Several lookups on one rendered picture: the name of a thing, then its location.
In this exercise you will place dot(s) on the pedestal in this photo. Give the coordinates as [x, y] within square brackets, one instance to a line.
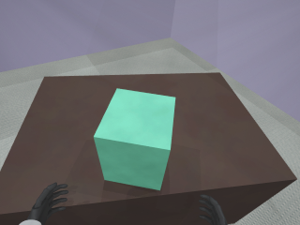
[217, 149]

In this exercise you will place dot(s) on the robot left hand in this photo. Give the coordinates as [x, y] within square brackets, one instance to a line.
[42, 209]

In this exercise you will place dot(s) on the carton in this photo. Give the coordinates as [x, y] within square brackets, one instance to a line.
[134, 138]

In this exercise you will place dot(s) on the robot right hand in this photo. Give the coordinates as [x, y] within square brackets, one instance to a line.
[215, 212]

